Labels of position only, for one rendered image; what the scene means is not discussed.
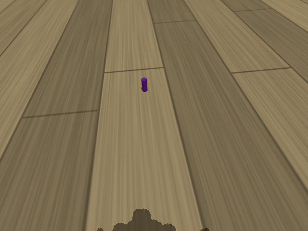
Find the can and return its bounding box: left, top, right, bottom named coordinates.
left=141, top=77, right=147, bottom=92

